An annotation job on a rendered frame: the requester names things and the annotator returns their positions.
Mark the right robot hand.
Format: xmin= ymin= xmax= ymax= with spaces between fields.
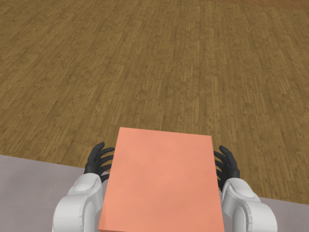
xmin=213 ymin=145 xmax=240 ymax=192

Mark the carton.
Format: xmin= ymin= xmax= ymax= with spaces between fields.
xmin=98 ymin=127 xmax=225 ymax=232

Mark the robot right forearm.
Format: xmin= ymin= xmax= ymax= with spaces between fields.
xmin=222 ymin=178 xmax=278 ymax=232

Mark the left robot hand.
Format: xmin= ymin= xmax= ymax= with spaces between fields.
xmin=84 ymin=142 xmax=115 ymax=183

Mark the robot left forearm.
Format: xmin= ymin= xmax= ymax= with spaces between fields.
xmin=52 ymin=173 xmax=103 ymax=232

